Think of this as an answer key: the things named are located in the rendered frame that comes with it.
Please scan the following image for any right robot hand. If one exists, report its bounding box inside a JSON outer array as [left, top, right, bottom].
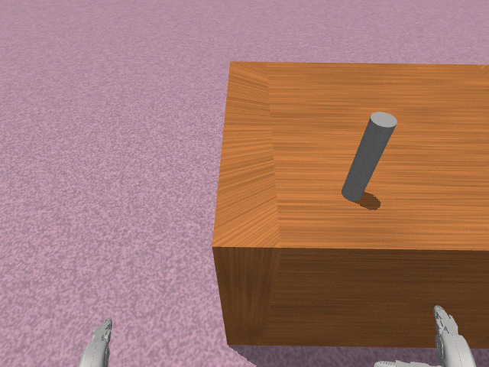
[[374, 305, 476, 367]]

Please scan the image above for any can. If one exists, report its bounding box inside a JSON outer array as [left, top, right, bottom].
[[342, 112, 397, 201]]

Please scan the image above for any left robot hand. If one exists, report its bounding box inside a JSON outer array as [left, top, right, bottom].
[[78, 319, 112, 367]]

